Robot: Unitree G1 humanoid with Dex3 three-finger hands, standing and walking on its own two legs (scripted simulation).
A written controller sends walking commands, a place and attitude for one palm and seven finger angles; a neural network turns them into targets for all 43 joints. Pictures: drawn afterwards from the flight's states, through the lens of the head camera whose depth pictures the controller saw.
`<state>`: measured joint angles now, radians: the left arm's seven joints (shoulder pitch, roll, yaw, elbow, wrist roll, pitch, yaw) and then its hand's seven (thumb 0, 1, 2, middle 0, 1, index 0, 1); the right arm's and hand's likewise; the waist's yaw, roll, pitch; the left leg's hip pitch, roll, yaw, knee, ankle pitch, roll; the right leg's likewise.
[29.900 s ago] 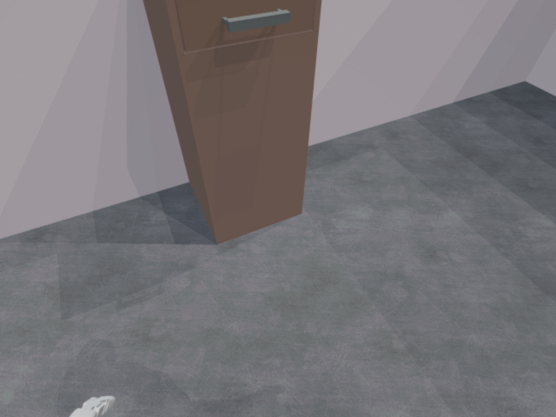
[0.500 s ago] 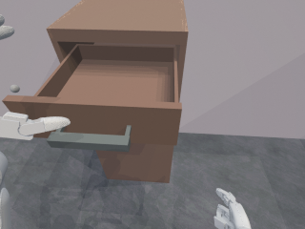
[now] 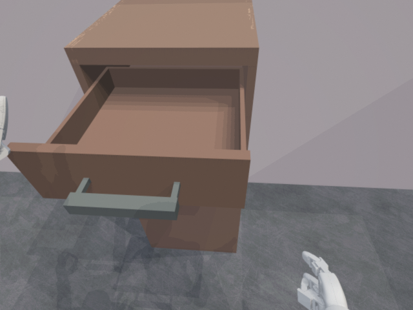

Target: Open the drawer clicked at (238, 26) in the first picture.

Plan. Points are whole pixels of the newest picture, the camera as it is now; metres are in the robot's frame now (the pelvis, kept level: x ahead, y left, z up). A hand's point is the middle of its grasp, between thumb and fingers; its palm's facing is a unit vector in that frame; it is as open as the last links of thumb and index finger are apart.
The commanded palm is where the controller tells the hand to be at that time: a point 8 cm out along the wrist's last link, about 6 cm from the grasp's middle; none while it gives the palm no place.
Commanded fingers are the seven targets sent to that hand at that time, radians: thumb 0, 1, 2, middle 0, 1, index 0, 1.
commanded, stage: draw the hand back to the body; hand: left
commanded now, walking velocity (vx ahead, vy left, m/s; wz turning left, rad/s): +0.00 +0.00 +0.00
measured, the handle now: (126, 195) +0.25 +0.17 +0.15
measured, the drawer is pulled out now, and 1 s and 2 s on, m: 0.29 0.29 0.29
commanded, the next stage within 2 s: step back with the hand held close in 0.24 s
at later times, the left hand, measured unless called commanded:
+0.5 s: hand out of the picture +0.18 +0.23 +0.32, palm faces +0.59 -0.72 -0.36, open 7.4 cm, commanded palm +0.10 +0.29 +0.32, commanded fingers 0.00 0.90 0.90 -0.20 -0.30 -0.20 -0.30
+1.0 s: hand out of the picture +0.10 +0.24 +0.33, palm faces +0.65 -0.68 -0.33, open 7.4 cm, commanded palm +0.02 +0.29 +0.32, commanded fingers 0.00 0.90 0.90 -0.20 -0.30 -0.20 -0.30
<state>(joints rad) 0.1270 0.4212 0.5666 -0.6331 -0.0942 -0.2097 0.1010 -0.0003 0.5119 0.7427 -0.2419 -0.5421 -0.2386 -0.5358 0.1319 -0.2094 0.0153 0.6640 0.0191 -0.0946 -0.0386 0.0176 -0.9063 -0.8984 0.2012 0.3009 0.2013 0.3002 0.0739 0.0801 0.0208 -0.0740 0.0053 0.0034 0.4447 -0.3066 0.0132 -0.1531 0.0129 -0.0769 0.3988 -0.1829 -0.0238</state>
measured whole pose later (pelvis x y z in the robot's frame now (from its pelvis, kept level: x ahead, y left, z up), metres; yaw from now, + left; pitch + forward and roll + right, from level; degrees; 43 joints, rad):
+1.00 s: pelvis -0.10 +0.01 -0.02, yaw +2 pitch +0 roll -1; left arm 0.09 0.55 0.67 -0.71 -0.04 -0.25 0.14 0.00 0.88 0.90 -0.21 -0.30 -0.21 -0.30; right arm 0.18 -0.23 0.00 0.63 0.03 -0.05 -0.05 0.02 -0.91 -0.90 0.20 0.30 0.20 0.30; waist -0.03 0.02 0.01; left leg -0.44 0.01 0.01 0.86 -0.46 0.01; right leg -0.46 -0.03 -0.11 0.57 -0.11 -0.02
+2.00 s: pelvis -0.32 +0.02 -0.01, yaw +3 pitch +0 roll -2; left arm 0.25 0.47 0.56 -0.82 -0.03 -0.23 0.13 0.01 0.89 0.90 -0.21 -0.30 -0.21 -0.30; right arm 0.23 -0.19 0.03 0.64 0.00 -0.05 -0.05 0.02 -0.90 -0.90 0.21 0.30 0.21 0.30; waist -0.05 -0.03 -0.04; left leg -0.41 0.04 0.06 0.76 -0.40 0.02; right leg -0.29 -0.02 -0.07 0.56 -0.29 -0.02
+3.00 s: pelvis -0.32 -0.01 +0.00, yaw +2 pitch -2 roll +0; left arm 0.32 0.24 0.02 1.07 0.02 0.02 0.02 0.00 0.92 0.90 -0.20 -0.30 -0.20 -0.29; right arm 0.28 -0.22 -0.02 1.05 -0.01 0.04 -0.01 0.01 -0.91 -0.90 0.20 0.30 0.20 0.30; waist -0.01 0.07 0.06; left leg -0.25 0.05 0.05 0.48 -0.20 -0.01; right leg -0.17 -0.04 -0.12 0.47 -0.27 0.00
